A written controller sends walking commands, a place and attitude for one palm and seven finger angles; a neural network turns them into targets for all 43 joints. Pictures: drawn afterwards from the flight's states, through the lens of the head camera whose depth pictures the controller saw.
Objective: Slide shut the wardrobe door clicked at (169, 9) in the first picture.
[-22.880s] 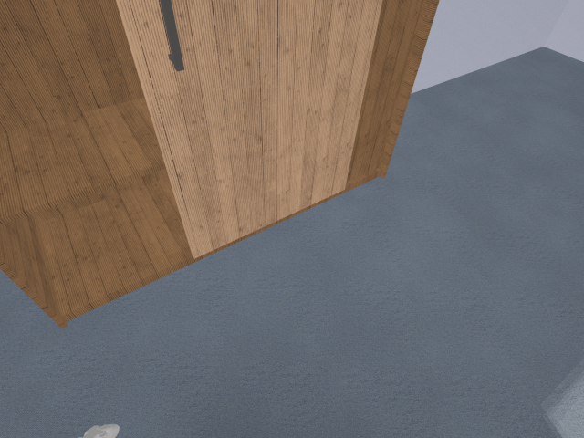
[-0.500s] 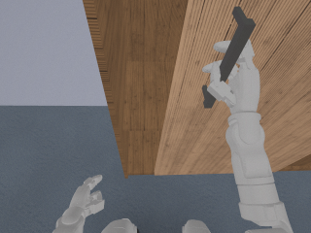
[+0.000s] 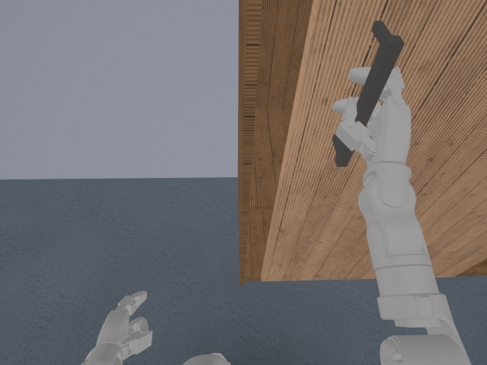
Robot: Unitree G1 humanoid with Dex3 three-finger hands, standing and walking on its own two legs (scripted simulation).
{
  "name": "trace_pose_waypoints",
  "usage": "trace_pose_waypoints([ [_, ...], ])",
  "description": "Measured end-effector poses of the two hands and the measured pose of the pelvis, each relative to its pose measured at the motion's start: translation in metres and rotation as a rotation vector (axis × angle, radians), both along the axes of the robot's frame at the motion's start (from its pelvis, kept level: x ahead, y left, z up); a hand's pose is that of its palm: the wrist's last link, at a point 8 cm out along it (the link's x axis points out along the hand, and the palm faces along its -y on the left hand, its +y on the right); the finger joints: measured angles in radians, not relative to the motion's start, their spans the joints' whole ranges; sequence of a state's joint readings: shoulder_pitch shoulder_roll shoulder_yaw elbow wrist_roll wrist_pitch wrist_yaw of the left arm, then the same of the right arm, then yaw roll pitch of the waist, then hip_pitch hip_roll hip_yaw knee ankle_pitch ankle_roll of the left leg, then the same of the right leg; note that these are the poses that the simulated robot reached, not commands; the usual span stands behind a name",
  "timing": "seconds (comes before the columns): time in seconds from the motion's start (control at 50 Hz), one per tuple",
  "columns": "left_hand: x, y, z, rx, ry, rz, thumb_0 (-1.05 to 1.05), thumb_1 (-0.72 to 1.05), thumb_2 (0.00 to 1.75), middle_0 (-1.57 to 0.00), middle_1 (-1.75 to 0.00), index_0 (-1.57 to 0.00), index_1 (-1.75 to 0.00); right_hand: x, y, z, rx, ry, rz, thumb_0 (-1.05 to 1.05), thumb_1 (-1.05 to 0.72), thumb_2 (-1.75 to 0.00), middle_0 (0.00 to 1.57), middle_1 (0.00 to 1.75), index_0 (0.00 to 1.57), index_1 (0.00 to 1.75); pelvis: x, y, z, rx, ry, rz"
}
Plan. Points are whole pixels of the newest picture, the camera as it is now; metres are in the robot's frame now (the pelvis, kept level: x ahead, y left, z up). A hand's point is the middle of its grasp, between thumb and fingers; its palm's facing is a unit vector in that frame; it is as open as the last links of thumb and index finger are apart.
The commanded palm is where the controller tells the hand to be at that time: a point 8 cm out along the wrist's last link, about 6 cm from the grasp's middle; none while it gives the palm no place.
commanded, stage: step sideways, sliding the door along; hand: right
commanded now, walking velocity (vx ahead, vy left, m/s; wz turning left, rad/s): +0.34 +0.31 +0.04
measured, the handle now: (358, 104) +0.45 -0.16 +0.19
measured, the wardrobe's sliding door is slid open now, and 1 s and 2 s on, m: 0.06 0.00 0.00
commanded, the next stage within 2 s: stop walking and hold the door there in 0.66 s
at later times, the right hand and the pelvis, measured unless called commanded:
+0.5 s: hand (292, 122) +0.40 -0.06 +0.19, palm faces +0.36 +0.93 -0.04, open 6.2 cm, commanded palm +0.37 -0.03 +0.20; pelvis +0.02 +0.15 +0.00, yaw -4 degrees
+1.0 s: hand (300, 125) +0.41 -0.07 +0.18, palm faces +0.55 +0.78 -0.30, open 6.7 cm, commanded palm +0.36 -0.10 +0.17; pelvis +0.07 +0.23 -0.01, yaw +5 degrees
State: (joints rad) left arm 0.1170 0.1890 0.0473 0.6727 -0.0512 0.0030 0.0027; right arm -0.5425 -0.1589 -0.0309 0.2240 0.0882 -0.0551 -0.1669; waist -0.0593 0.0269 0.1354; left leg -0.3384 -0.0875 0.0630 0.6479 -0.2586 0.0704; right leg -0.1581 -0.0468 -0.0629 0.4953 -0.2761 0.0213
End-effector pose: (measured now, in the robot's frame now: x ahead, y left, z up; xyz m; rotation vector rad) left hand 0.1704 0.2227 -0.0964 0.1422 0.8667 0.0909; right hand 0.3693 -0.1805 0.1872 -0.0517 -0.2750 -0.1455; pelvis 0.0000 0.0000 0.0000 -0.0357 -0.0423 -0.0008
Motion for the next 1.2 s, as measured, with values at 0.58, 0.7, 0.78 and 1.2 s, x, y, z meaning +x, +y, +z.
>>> trace_pose_waypoints([
  [0.58, 0.056, 0.14, 0.001, -0.008, 0.025, -0.079, 0.01, 0.91, 0.9, -0.19, -0.3, -0.2, -0.3, -0.003, 0.079, 0.0, 0.015, 0.008, -0.251, 0.0, -0.8, -0.87, 0.41, 1.4, 0.12, 1.39, 0.033, 0.149, 0.008, -0.019, -0.002, -0.033],
  [0.7, 0.07, 0.146, 0.006, -0.016, -0.001, -0.085, 0.01, 0.91, 0.9, -0.19, -0.3, -0.2, -0.3, -0.003, 0.079, -0.003, 0.006, -0.038, -0.245, 0.0, -0.81, -0.87, 0.41, 1.4, 0.1, 1.33, 0.045, 0.162, -0.001, 0.031, -0.017, -0.017],
  [0.78, 0.079, 0.149, 0.006, -0.042, 0.011, -0.146, 0.01, 0.91, 0.9, -0.19, -0.3, -0.2, -0.3, -0.003, 0.082, -0.003, 0.003, -0.036, -0.289, 0.0, -0.8, -0.87, 0.42, 1.4, 0.1, 1.31, 0.053, 0.182, 0.004, 0.074, -0.023, 0.008],
  [1.2, 0.011, 0.314, 0.031, 0.185, -0.089, 0.234, 0.01, 0.91, 0.9, -0.19, -0.3, -0.2, -0.3, -0.006, 0.076, 0.003, -0.257, 0.027, -0.459, -0.12, -0.65, -0.84, 0.46, 1.4, 0.23, 1.33, 0.08, 0.239, 0.003, 0.03, -0.019, 0.128],
])
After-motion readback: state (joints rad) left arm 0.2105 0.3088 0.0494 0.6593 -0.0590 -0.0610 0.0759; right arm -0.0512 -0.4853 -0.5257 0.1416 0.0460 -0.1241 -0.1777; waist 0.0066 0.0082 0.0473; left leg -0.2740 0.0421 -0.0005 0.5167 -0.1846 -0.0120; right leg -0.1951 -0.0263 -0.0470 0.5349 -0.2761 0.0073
